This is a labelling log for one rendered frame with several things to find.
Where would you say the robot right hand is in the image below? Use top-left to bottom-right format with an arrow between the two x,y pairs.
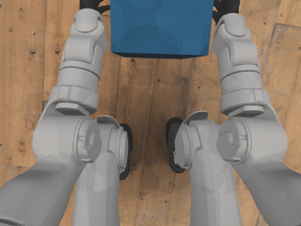
212,0 -> 240,26

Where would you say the robot right forearm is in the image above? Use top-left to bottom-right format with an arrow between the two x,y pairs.
211,13 -> 288,141

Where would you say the left robot foot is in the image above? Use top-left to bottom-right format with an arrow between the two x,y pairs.
119,123 -> 133,180

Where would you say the robot left forearm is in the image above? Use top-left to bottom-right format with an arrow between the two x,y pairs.
32,8 -> 108,152

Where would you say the robot left shin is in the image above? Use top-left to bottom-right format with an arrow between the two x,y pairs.
96,115 -> 125,174

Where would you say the robot left hand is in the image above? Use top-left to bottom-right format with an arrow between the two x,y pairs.
79,0 -> 110,15

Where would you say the left robot upper arm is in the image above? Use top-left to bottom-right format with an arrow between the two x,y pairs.
0,115 -> 103,226

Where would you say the right robot upper arm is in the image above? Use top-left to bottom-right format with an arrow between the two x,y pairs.
215,116 -> 301,226

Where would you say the carton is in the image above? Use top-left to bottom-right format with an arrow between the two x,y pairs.
110,0 -> 214,59

